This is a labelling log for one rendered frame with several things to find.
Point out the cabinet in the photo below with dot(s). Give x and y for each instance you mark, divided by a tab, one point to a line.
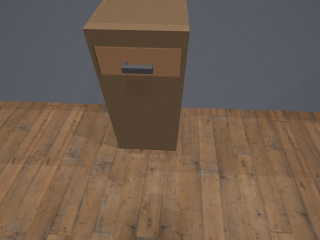
144	110

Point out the handle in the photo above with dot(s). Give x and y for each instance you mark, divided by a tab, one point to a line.
136	69

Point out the drawer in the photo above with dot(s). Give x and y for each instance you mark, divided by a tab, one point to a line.
166	61

